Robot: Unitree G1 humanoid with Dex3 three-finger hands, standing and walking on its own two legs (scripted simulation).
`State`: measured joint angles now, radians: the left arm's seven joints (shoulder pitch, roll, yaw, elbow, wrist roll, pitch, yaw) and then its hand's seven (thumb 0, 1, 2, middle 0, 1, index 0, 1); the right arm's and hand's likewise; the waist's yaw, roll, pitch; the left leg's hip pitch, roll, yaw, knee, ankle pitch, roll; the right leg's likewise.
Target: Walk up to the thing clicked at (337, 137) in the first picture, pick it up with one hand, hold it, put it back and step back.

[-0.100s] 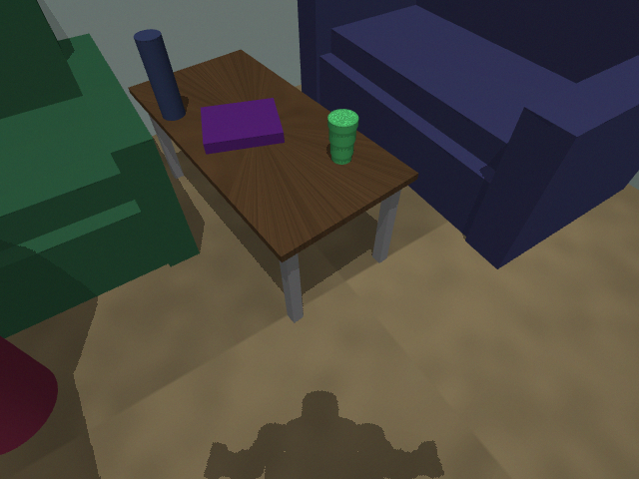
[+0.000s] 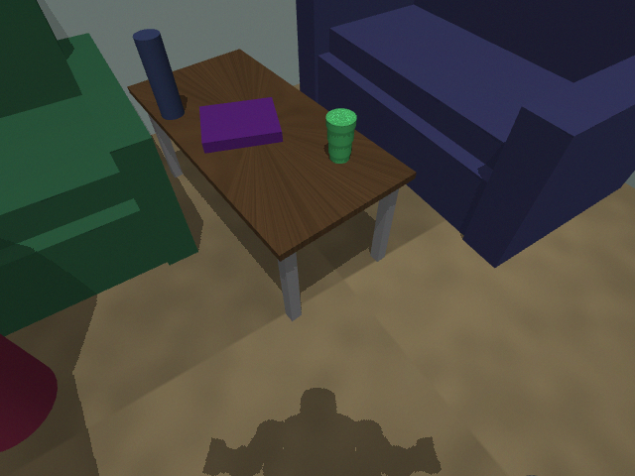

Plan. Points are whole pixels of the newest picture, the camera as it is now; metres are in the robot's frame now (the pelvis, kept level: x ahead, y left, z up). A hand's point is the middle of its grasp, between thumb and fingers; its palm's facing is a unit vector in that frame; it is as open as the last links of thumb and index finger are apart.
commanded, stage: stand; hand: right
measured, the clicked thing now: (340, 138) +1.05 -0.05 -0.26
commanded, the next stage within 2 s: walk up in 1.02 s
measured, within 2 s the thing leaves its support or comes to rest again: neither
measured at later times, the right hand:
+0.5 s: hand out of the picture +0.08 -0.25 -0.16, palm faces -0.02 +0.94 -0.33, open 7.4 cm
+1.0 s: hand out of the picture +0.08 -0.25 -0.16, palm faces -0.02 +0.94 -0.34, open 7.4 cm
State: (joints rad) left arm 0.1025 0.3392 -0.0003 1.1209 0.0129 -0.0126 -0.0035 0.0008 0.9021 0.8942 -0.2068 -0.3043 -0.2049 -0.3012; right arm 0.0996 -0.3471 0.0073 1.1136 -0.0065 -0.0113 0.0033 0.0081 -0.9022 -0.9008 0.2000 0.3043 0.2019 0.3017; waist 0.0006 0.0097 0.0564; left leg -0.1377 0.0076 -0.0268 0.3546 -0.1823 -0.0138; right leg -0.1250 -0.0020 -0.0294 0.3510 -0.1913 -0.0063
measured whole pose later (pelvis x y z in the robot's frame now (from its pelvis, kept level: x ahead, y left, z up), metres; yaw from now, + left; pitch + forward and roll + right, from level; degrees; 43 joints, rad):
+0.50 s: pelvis +0.01 +0.00 +0.00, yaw +0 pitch -2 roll +0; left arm 0.11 0.34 0.01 1.12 0.01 -0.01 0.00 0.00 0.90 0.89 -0.21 -0.30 -0.20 -0.30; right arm 0.11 -0.35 0.01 1.12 -0.01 -0.01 0.00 0.01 -0.90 -0.90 0.20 0.30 0.20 0.30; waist 0.00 0.01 0.06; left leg -0.12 0.01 -0.03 0.34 -0.18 -0.02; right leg -0.10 0.00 -0.03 0.33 -0.19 -0.01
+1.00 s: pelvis +0.01 +0.00 +0.00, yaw +0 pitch -2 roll +0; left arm 0.12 0.34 0.01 1.12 0.01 -0.01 0.00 0.00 0.90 0.89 -0.21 -0.30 -0.20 -0.30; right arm 0.11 -0.35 0.01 1.11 -0.01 -0.01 0.00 0.01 -0.90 -0.90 0.20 0.30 0.20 0.30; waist 0.00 0.01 0.05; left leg -0.11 0.01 -0.02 0.33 -0.18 -0.02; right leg -0.09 0.00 -0.02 0.32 -0.19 -0.01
